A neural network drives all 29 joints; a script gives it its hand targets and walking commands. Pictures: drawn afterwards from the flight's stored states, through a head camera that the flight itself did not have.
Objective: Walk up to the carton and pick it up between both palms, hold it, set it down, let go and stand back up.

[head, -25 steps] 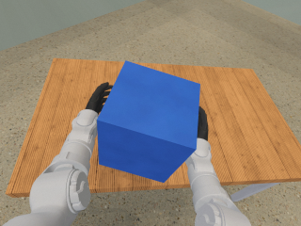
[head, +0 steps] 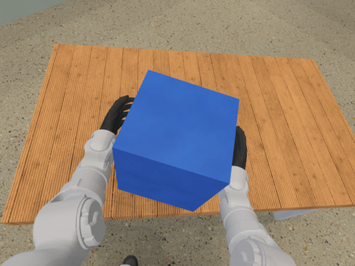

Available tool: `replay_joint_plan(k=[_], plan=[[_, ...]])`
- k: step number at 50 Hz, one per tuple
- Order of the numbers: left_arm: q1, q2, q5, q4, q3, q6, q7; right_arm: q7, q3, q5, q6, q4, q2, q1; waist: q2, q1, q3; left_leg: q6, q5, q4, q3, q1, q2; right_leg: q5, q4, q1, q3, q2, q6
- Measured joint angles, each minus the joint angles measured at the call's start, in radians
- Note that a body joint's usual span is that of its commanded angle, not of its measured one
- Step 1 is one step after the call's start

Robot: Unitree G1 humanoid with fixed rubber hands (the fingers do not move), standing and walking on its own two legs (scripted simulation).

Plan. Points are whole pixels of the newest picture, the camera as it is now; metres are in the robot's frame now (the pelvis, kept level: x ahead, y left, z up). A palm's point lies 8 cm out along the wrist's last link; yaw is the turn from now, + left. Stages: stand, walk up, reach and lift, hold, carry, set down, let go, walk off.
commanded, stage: set down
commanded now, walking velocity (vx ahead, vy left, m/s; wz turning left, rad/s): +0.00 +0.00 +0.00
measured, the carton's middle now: (173, 148) +0.39 +0.02 -0.03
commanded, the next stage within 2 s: none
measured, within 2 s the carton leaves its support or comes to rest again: rests again in 1.20 s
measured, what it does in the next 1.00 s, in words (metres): stands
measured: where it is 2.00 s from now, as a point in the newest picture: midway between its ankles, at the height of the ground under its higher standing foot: outside the picture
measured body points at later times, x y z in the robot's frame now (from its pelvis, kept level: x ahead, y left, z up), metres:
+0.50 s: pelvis -0.01 +0.01 +0.00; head +0.13 +0.06 +0.42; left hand +0.42 +0.17 -0.04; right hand +0.36 -0.13 -0.04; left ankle +0.02 +0.12 -0.74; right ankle -0.05 -0.13 -0.74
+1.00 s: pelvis -0.01 +0.03 -0.01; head +0.09 +0.09 +0.42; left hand +0.44 +0.18 +0.00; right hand +0.36 -0.12 -0.02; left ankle +0.02 +0.12 -0.74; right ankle -0.05 -0.13 -0.74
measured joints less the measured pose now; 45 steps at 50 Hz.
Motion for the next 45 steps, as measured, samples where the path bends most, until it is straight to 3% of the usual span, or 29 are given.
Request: replay_joint_plan(k=[20, 31, 39, 45], plan=[[0.038, 0.009, 0.000, 0.039, 0.000, -0.134, 0.008, -0.012, 0.000, 0.000, -0.150, 0.081, -0.005, 0.008, 0.000, -0.015, -0.068, 0.002, 0.025, 0.000, 0.000, -0.158, 0.000, 0.022, 0.000, -0.158, -0.001, 0.000, 0.002], [0.027, 0.009, -0.001, 0.096, 0.000, -0.162, 0.033, -0.011, -0.002, 0.000, -0.174, 0.135, -0.029, 0.001, 0.000, -0.023, -0.113, 0.011, 0.037, 0.010, 0.000, -0.210, 0.000, 0.039, 0.000, -0.205, -0.001, 0.000, 0.007], [-0.009, 0.017, -0.164, 0.127, -0.091, -0.117, 0.099, -0.009, 0.012, 0.004, -0.103, 0.227, -0.082, -0.065, 0.018, -0.043, -0.173, 0.021, 0.015, 0.058, -0.001, -0.243, 0.007, 0.042, 0.000, -0.215, -0.001, 0.006, 0.017], [-0.077, 0.033, -0.179, 0.168, -0.108, -0.093, 0.100, -0.009, 0.033, 0.058, -0.077, 0.254, -0.092, -0.089, 0.031, -0.058, -0.190, 0.033, -0.005, 0.096, -0.001, -0.262, 0.007, 0.043, 0.000, -0.215, -0.001, 0.006, 0.028]])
